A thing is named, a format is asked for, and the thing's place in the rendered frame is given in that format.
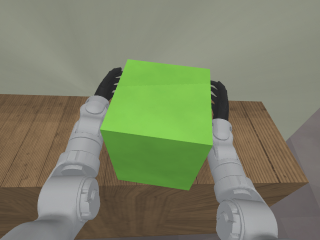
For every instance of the left robot forearm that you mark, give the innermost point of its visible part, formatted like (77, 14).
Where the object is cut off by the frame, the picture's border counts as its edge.
(81, 156)

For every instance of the robot left hand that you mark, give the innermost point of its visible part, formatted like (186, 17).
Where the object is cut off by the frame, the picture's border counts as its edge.
(107, 85)

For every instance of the left robot upper arm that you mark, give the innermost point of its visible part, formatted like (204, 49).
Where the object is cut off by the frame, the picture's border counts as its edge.
(66, 203)

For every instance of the right robot forearm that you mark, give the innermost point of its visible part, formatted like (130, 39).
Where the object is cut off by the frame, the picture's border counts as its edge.
(225, 166)

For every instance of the right robot upper arm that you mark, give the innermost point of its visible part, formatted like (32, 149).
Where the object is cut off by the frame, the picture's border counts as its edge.
(242, 219)

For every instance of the carton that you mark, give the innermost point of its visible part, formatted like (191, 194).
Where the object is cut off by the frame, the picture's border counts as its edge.
(158, 126)

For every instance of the robot right hand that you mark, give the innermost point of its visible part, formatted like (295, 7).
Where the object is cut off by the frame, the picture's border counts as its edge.
(220, 107)

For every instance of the pedestal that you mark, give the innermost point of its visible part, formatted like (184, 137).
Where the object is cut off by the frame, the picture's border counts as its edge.
(35, 130)

